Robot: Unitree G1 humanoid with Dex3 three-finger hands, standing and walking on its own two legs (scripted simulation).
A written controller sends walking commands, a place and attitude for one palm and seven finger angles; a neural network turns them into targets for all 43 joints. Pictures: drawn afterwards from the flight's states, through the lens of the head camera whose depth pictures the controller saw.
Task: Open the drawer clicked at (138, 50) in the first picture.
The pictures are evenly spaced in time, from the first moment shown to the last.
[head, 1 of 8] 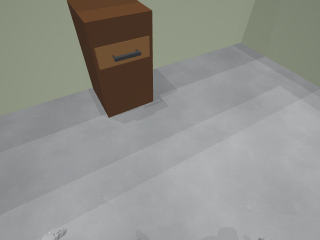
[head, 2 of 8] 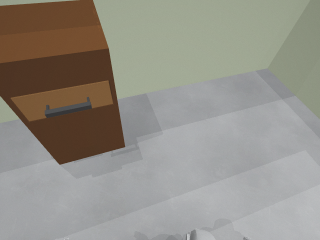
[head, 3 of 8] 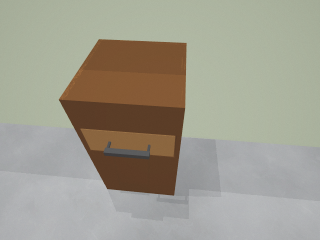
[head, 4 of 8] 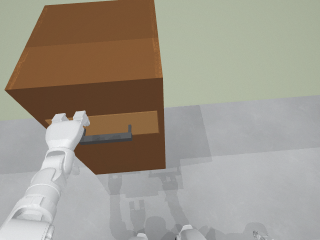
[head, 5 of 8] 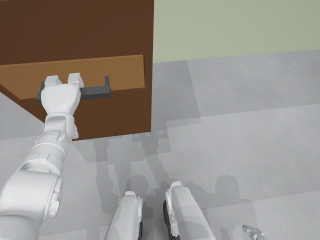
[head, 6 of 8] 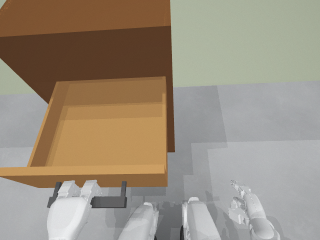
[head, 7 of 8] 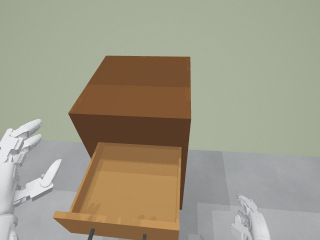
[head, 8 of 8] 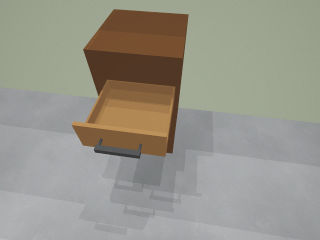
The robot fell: no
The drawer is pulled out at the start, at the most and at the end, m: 0.00 0.30 0.30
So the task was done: yes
